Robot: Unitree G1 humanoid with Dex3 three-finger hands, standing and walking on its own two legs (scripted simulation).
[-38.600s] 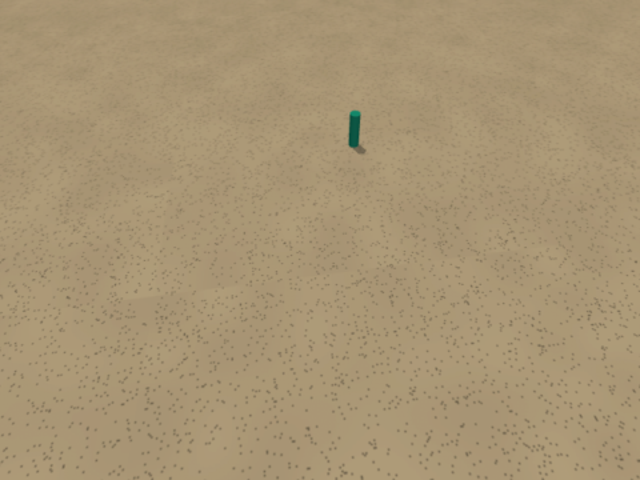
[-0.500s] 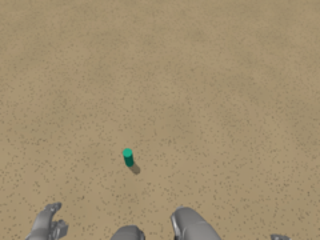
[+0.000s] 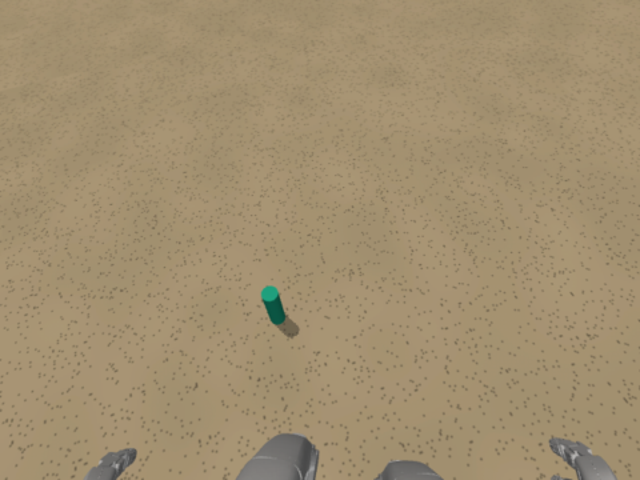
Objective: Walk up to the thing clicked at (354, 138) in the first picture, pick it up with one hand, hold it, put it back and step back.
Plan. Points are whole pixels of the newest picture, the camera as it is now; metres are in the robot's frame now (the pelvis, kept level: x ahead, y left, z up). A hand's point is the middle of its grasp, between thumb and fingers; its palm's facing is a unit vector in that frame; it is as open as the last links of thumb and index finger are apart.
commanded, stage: step back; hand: left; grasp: from the side
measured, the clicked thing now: (274, 306) +0.62 +0.21 -0.67
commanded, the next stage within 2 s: none
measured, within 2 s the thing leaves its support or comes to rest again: neither
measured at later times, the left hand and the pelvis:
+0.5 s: hand out of the picture -0.06 +0.25 -0.16, palm faces -0.02 -0.92 -0.40, open 7.4 cm; pelvis -0.15 -0.03 -0.01, yaw -1 degrees
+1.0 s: hand out of the picture -0.21 +0.21 -0.15, palm faces +0.06 -0.92 -0.38, open 7.4 cm; pelvis -0.32 -0.06 +0.00, yaw +3 degrees
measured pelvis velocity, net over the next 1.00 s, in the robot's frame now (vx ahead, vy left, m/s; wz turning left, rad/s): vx -0.32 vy -0.06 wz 0.06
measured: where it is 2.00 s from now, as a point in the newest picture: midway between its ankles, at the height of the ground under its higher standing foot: outside the picture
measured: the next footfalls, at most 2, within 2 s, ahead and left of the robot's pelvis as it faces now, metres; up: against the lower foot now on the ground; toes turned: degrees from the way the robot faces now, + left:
left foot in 0.14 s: -0.03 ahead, +0.12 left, +0.00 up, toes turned +1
right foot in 0.52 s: -0.15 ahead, -0.17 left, +0.00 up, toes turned +3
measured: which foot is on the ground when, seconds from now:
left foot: up 0.00-0.12, down 0.14-0.54, up 0.56-0.82, down 0.84-1.00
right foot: down 0.00-0.16, up 0.18-0.50, down 0.52-0.84, up 0.86-1.00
